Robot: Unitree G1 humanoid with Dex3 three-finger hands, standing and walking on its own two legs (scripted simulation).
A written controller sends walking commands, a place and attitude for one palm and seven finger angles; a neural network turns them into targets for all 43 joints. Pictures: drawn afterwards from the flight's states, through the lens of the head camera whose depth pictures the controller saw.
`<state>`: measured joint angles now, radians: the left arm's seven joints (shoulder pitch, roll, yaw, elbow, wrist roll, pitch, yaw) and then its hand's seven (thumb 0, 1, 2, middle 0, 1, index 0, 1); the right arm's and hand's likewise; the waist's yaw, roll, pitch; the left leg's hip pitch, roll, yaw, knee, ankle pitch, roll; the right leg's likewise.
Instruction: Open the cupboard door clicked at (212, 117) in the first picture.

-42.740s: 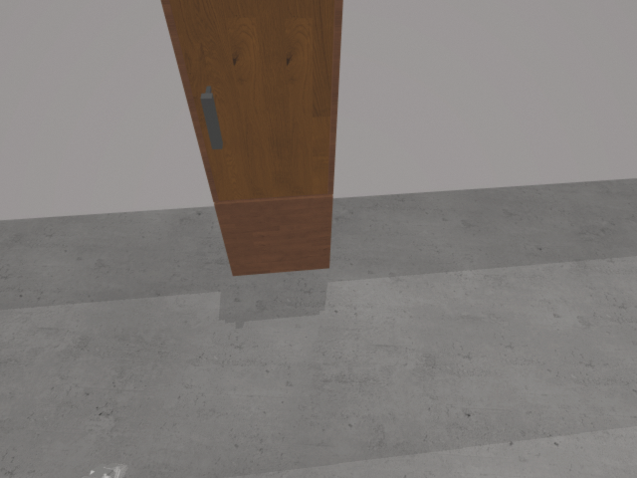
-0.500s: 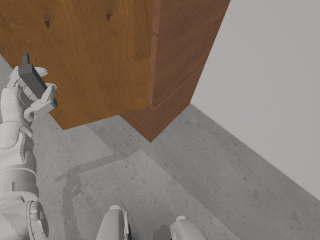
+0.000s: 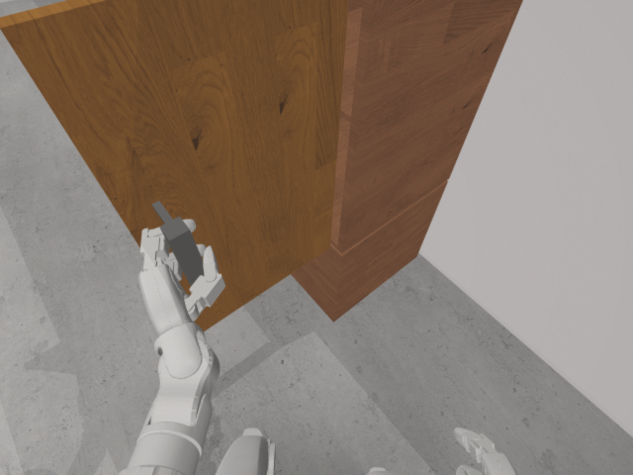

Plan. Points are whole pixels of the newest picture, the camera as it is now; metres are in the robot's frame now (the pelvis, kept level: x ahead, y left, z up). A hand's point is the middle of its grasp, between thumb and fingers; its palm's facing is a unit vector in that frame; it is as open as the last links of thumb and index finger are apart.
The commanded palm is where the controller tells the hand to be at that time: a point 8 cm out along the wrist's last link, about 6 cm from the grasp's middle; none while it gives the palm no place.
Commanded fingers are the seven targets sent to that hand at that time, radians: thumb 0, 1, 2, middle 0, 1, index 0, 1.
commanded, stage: pull the door open along its arc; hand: left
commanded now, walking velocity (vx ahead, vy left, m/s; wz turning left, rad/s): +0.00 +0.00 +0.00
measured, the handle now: (181, 249) +0.39 +0.20 +0.04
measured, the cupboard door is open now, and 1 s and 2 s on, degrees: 89 100 100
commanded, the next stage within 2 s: open thumb and fingers to let go in 0.18 s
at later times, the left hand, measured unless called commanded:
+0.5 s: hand (242, 297) +0.32 +0.11 +0.04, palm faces +0.45 -0.89 +0.00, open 7.1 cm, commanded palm +0.28 +0.14 +0.04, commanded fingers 0.00 0.06 0.54 -0.34 -1.26 -0.34 -1.26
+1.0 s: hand (246, 293) +0.33 +0.11 +0.04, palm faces +0.45 -0.89 +0.00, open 14.5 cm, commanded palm +0.29 +0.13 +0.04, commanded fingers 0.00 -0.50 0.30 -0.17 -0.45 -0.17 -0.45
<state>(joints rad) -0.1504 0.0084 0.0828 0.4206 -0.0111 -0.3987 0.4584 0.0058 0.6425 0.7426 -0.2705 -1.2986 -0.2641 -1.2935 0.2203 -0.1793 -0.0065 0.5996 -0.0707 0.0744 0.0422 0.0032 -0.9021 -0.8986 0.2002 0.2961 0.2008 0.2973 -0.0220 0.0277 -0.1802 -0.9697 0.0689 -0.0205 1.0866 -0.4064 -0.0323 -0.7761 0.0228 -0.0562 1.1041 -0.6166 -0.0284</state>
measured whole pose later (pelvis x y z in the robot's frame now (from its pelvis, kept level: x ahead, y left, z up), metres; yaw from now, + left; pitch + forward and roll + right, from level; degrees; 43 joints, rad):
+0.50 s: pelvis +0.00 -0.01 +0.00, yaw +2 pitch +16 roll +0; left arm -0.07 -0.06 -0.05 0.38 0.04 -0.41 0.53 0.00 0.52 0.73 -0.34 -1.30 -0.32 -1.30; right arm 0.18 -0.18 -0.02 0.62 -0.09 0.05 0.01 0.01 -0.90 -0.90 0.20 0.30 0.20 0.30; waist 0.00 0.03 -0.18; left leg -0.97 0.05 -0.04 1.08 -0.39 -0.05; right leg -0.78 0.01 -0.08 1.14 -0.64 -0.05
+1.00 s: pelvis -0.02 +0.00 -0.01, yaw +1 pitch +16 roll -1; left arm -0.18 -0.08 -0.06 0.48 0.09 -0.43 0.62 -0.01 -0.47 0.32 -0.31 -0.90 -0.27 -0.90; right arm 0.20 -0.18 -0.02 0.66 -0.09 0.05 0.02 0.01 -0.90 -0.90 0.20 0.30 0.20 0.30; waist -0.01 0.04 -0.17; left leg -1.01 0.05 -0.03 1.11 -0.38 -0.03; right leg -0.81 0.01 -0.07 1.15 -0.61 -0.03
